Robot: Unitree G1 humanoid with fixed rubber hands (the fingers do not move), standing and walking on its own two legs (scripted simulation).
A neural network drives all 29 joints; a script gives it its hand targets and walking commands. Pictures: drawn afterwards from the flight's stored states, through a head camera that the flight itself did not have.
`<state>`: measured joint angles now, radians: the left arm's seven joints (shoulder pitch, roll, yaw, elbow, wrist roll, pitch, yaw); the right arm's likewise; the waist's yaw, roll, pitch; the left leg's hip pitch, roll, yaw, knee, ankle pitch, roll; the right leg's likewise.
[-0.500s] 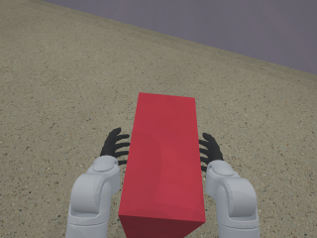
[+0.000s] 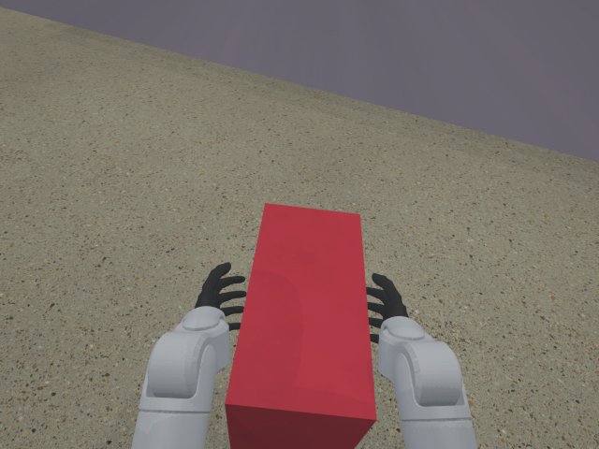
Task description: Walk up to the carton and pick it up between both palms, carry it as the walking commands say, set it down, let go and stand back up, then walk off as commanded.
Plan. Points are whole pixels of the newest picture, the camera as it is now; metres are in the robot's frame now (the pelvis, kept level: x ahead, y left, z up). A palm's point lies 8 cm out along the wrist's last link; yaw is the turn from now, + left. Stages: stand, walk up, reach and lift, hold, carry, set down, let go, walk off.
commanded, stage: carry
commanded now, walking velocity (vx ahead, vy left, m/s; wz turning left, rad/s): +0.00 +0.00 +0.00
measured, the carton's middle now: (296, 342) +0.31 +0.00 -0.03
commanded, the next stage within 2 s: hold in 1.12 s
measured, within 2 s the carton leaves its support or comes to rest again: neither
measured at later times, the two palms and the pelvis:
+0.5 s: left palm (207, 364) +0.24 +0.11 +0.04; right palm (397, 377) +0.24 -0.12 +0.03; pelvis -0.05 +0.00 -0.01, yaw +0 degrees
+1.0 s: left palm (207, 373) +0.24 +0.11 +0.04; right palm (398, 387) +0.23 -0.12 +0.03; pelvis -0.06 +0.00 -0.01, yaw +0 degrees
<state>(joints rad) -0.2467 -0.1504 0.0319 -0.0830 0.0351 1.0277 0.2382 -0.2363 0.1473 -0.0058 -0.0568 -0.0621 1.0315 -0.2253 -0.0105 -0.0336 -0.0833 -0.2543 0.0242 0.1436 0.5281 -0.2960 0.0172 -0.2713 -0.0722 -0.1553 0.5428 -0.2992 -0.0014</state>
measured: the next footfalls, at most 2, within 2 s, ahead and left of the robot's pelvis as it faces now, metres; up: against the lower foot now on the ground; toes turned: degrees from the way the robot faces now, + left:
none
